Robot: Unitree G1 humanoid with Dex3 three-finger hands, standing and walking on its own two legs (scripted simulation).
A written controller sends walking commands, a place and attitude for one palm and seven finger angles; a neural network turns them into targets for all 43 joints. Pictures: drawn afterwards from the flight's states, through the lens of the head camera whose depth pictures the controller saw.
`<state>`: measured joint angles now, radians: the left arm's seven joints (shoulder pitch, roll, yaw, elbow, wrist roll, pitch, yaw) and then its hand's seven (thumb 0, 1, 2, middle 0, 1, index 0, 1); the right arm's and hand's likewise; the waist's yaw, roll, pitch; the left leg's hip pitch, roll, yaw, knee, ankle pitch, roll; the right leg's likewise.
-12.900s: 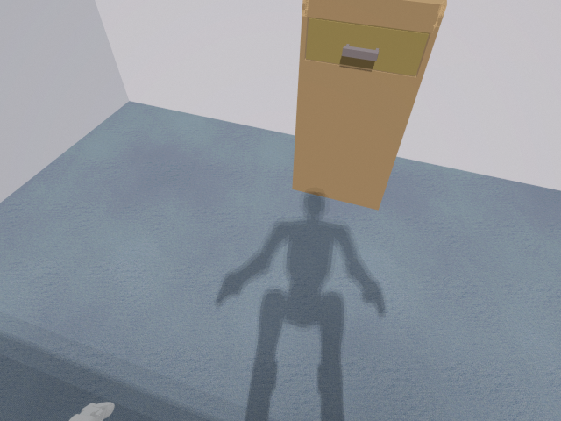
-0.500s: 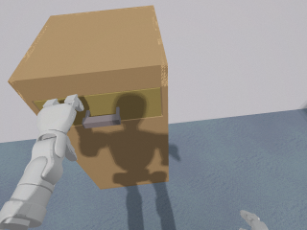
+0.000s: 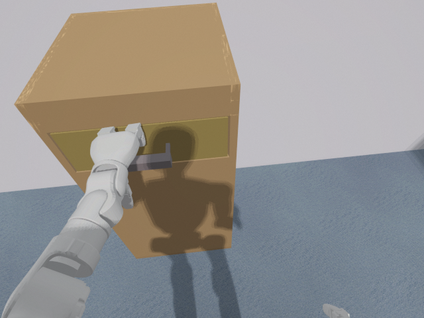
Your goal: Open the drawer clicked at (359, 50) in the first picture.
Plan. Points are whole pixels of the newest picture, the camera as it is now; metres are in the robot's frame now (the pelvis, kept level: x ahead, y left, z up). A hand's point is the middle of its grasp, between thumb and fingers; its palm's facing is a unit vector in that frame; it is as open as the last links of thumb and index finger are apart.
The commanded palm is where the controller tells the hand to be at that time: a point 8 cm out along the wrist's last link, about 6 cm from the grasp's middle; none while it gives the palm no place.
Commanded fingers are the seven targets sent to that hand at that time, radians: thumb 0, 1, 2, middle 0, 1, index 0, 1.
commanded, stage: move the hooked fingers above the handle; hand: left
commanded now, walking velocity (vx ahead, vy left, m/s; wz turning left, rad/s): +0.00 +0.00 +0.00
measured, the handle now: (146, 155) +0.47 +0.19 +0.01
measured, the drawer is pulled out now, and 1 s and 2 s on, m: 0.00 0.00 0.00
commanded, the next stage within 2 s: none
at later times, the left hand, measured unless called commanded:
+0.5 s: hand (143, 150) +0.43 +0.17 +0.07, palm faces -0.01 -0.02 -1.00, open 13.6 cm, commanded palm +0.40 +0.19 +0.12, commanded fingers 0.00 -0.50 0.30 -0.30 -1.20 -0.30 -1.20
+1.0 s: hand (150, 148) +0.44 +0.16 +0.07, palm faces +0.05 -0.04 -1.00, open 13.5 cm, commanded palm +0.40 +0.19 +0.12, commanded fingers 0.00 -0.50 0.30 -0.30 -1.20 -0.30 -1.20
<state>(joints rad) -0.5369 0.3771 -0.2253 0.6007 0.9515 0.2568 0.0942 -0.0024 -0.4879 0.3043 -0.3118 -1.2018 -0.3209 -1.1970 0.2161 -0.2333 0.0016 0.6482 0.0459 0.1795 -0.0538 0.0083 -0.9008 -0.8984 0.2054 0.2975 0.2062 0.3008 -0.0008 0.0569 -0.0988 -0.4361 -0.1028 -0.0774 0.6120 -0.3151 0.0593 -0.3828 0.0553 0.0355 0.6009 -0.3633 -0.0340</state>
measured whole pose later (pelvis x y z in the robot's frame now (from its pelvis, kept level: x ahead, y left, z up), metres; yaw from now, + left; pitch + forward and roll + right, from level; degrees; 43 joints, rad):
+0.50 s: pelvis -0.01 -0.02 +0.00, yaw -3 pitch +9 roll +1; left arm -0.66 0.36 -0.13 0.86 1.00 0.24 0.23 0.00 -0.49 0.30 -0.35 -1.23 -0.36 -1.24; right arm 0.26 -0.23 0.00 0.68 0.06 0.18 -0.08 0.01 -0.90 -0.90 0.20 0.30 0.21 0.30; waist -0.05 0.06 -0.12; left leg -0.43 -0.06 -0.03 0.57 -0.29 0.03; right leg -0.41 0.09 0.08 0.59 -0.33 -0.06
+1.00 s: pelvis +0.00 -0.03 +0.00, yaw -2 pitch +11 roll +1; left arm -0.62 0.34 -0.14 0.78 1.00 0.14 0.27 0.00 -0.49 0.30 -0.44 -1.27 -0.36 -1.26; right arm 0.23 -0.24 -0.01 0.69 0.05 0.16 -0.05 0.01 -0.90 -0.90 0.20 0.30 0.20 0.30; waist -0.02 0.07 -0.15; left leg -0.47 -0.07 -0.06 0.61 -0.32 0.02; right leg -0.44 0.09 0.05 0.63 -0.36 -0.07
